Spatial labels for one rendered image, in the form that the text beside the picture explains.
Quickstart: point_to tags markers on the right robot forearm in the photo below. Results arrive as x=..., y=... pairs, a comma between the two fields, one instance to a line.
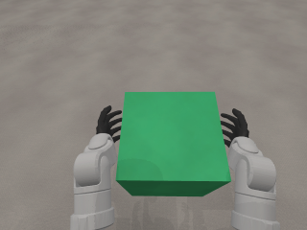
x=255, y=187

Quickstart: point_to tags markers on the left robot hand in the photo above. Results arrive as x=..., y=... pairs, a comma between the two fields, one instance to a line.
x=105, y=125

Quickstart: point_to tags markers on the carton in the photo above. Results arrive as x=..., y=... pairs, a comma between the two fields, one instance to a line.
x=171, y=144

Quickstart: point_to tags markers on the left robot forearm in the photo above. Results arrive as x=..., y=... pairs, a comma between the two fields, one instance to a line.
x=92, y=184

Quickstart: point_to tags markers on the right robot hand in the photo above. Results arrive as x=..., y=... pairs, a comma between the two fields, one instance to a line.
x=239, y=129

